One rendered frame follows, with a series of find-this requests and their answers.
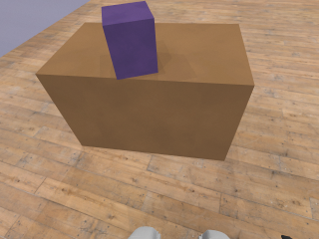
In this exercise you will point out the pedestal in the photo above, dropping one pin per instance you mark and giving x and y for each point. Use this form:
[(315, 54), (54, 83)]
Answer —
[(191, 107)]

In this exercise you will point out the robot left thigh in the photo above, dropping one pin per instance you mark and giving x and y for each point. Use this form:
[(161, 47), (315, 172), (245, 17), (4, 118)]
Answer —
[(145, 232)]

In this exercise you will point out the carton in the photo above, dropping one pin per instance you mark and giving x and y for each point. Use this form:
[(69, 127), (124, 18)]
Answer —
[(130, 33)]

